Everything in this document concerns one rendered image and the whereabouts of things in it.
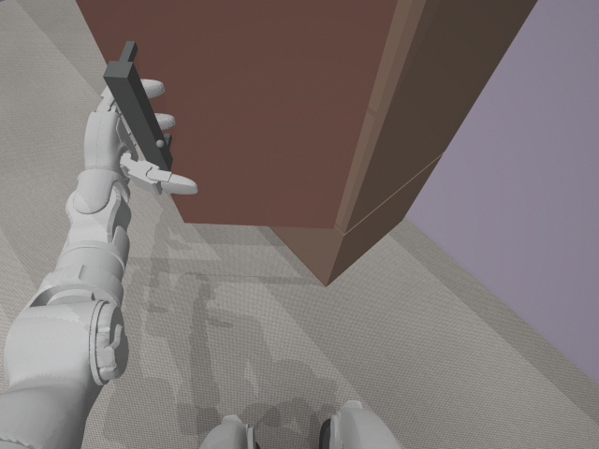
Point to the robot left upper arm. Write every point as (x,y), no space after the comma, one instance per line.
(58,359)

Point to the robot left thigh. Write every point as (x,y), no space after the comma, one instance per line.
(233,435)

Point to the left robot hand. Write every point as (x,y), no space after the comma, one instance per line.
(107,138)

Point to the robot left shin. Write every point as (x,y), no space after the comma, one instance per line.
(231,418)

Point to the robot left forearm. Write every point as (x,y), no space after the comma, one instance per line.
(92,263)

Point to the handle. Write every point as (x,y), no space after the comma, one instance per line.
(125,85)

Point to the cupboard door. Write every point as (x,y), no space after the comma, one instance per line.
(269,97)

